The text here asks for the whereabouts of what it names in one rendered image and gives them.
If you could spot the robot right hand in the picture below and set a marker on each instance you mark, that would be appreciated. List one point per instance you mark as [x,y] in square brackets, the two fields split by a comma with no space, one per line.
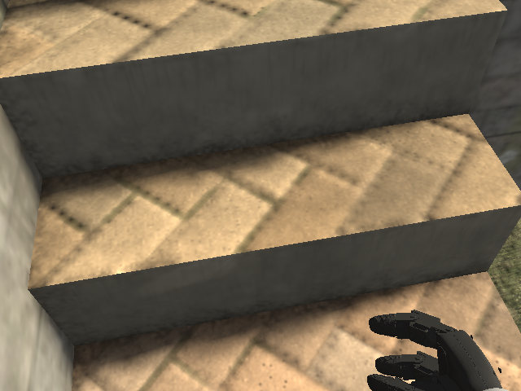
[461,365]

